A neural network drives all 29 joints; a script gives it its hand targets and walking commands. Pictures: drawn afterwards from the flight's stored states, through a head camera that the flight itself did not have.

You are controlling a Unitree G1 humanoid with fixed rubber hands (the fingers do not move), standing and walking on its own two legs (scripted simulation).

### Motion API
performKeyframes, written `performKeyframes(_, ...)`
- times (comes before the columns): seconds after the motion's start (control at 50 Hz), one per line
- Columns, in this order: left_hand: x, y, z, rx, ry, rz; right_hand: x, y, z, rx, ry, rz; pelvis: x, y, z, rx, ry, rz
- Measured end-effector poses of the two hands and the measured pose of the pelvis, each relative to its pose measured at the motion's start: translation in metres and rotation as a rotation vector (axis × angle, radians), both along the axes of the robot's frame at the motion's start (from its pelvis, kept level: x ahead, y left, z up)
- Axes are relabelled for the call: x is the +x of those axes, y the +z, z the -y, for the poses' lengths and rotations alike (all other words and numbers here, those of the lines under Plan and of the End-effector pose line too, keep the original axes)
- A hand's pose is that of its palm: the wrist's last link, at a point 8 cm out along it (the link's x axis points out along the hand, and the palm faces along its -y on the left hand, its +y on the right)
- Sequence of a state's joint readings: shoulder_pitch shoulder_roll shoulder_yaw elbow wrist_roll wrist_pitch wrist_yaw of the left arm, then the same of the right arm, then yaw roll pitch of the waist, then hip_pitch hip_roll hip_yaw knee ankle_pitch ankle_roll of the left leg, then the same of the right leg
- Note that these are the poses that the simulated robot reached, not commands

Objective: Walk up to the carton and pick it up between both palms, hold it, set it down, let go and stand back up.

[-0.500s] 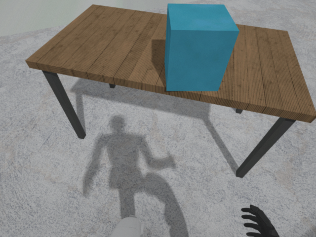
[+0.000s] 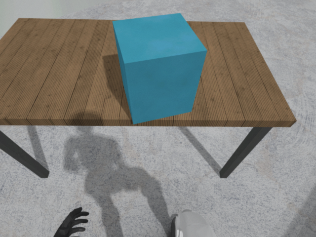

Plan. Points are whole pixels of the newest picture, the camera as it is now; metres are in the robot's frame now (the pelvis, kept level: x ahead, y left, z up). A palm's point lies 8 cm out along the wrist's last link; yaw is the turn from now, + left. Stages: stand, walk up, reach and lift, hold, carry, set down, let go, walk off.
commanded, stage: walk up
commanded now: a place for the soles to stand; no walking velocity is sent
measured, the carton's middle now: (155, 70) +0.57 +0.00 +0.05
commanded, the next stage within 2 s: none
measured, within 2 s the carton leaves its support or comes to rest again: neither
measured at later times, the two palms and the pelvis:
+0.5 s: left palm (66, 230) +0.15 +0.25 -0.14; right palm (262, 211) +0.17 -0.28 -0.08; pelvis +0.06 -0.02 -0.01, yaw +1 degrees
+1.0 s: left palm (71, 221) +0.17 +0.22 -0.08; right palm (271, 220) +0.15 -0.29 -0.09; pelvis +0.05 -0.04 +0.00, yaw +1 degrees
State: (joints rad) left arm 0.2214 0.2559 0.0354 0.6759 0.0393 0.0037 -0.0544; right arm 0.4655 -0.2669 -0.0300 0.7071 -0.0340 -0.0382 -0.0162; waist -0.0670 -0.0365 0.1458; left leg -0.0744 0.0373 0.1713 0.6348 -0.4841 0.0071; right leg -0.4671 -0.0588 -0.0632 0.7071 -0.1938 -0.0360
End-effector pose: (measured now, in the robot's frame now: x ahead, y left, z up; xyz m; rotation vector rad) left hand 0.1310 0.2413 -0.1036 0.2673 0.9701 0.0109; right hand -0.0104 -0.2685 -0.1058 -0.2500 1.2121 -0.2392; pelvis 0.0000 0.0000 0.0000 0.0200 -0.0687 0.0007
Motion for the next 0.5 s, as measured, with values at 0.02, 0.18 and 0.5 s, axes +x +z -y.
performKeyframes(0.02, 0.013, 0.0, 0.003, 0.012, -0.005, 0.019, 0.007, -0.007, 0.002, 0.012, -0.002, -0.007, 0.008, -0.004, 0.003, 0.001, -0.002, -0.004)
performKeyframes(0.18, 0.042, 0.005, 0.004, 0.077, 0.073, 0.04, 0.101, -0.022, 0.004, 0.059, 0.074, 0.086, 0.037, -0.01, 0.015, -0.019, -0.013, 0.003)
performKeyframes(0.5, 0.023, -0.032, -0.005, -0.011, 0.133, -0.075, 0.184, 0.022, 0.007, -0.059, 0.153, 0.268, 0.056, -0.013, 0.016, -0.016, 0.022, -0.006)
